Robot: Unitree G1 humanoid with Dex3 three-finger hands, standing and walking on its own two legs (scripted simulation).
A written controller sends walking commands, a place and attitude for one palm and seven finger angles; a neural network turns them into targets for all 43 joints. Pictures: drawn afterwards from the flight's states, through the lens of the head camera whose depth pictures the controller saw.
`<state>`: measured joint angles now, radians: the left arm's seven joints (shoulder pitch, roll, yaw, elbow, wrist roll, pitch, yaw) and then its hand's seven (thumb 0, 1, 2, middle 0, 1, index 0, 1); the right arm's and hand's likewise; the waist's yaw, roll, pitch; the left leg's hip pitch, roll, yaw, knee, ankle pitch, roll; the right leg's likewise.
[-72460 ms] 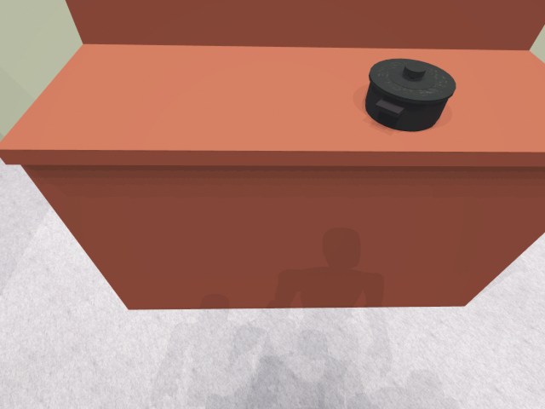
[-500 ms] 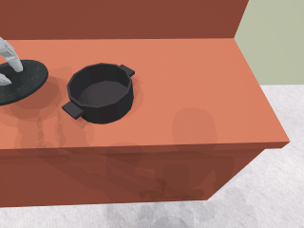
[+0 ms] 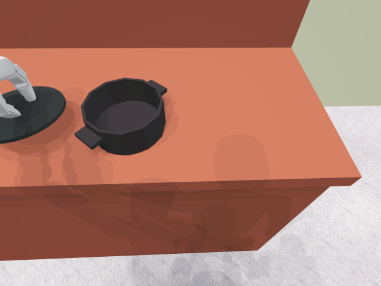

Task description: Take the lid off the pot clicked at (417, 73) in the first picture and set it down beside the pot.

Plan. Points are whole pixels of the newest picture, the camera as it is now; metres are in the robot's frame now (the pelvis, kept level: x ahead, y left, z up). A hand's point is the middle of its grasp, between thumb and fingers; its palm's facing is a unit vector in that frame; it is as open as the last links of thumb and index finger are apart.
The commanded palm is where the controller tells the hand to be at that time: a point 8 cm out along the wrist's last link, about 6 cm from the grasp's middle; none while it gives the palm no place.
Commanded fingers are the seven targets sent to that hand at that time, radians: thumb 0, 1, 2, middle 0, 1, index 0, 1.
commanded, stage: lower the lid onto the table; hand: left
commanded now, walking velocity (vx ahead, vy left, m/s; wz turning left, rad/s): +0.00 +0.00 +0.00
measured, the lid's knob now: (13, 103) +0.46 +0.35 +0.13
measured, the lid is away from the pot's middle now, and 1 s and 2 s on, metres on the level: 0.22 0.22 0.23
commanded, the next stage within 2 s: open the fingers wide in 0.60 s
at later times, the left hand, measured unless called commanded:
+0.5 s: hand (10, 115) +0.43 +0.35 +0.13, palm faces -0.45 -0.20 -0.87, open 7.2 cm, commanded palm +0.46 +0.36 +0.19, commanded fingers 0.00 0.76 0.89 -0.91 -1.00 -0.89 -0.96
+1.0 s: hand (10, 123) +0.42 +0.35 +0.12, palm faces -0.40 -0.12 -0.91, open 7.3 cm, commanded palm +0.45 +0.35 +0.18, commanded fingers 0.00 0.44 0.81 -0.69 -0.93 -0.68 -0.91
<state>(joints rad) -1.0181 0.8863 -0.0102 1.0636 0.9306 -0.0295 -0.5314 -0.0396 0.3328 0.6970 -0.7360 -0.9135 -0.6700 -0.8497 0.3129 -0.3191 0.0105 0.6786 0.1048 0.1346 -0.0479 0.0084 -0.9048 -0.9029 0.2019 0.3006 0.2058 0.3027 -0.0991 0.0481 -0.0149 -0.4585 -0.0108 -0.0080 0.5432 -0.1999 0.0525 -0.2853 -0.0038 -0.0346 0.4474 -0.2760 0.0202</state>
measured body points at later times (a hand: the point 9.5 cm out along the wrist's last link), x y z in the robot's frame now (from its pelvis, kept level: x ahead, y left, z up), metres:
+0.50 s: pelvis +0.00 +0.00 +0.00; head +0.06 +0.00 +0.44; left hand +0.45 +0.35 +0.18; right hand +0.04 -0.29 -0.12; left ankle +0.04 +0.08 -0.73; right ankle -0.04 -0.14 -0.73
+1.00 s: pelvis -0.01 +0.00 -0.01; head +0.05 +0.01 +0.44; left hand +0.44 +0.35 +0.17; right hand +0.04 -0.28 -0.13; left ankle +0.04 +0.08 -0.73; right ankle -0.04 -0.14 -0.73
